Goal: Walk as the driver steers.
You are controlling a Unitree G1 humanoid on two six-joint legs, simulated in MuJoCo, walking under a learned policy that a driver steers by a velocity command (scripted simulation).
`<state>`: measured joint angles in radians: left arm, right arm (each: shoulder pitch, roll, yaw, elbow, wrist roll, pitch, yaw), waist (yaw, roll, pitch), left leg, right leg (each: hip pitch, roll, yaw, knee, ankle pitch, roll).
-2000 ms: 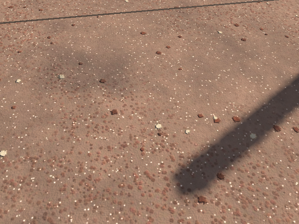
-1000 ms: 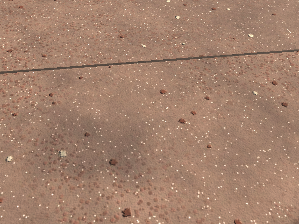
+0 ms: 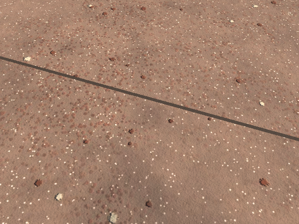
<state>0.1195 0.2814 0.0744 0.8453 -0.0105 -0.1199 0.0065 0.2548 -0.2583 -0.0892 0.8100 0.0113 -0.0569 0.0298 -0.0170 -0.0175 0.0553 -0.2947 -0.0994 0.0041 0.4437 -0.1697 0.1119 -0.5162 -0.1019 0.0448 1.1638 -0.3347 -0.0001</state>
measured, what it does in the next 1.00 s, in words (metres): walks ahead, turning right: right foot, then left foot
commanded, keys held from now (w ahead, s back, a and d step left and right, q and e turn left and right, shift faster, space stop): w+e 1.00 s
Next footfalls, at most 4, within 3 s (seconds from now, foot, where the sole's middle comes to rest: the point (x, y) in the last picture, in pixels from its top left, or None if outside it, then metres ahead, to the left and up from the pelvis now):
0.38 right None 0.41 -0.15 -0.78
0.86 left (154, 167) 0.72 -0.02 -0.78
1.38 right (229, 150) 0.82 -0.41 -0.78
1.92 left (203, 94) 1.20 -0.33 -0.78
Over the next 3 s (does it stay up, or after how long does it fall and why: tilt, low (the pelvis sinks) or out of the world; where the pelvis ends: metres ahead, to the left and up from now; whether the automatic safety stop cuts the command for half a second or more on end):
stays up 1.51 -0.44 0.00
